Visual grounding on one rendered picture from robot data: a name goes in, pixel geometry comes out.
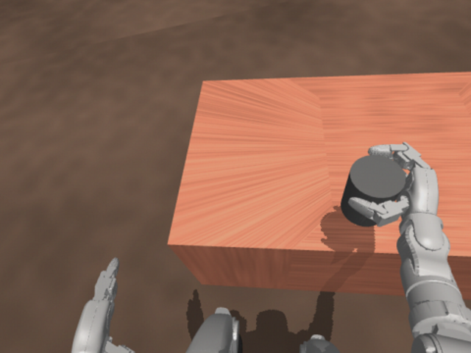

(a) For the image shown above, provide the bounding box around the right robot arm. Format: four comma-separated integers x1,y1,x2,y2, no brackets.
397,213,471,353

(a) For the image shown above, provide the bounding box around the can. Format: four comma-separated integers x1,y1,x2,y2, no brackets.
341,155,406,227

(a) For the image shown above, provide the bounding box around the left robot hand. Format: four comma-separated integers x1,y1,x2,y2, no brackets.
71,257,135,353

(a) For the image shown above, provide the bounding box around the right robot hand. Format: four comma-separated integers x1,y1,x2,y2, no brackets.
348,142,439,227

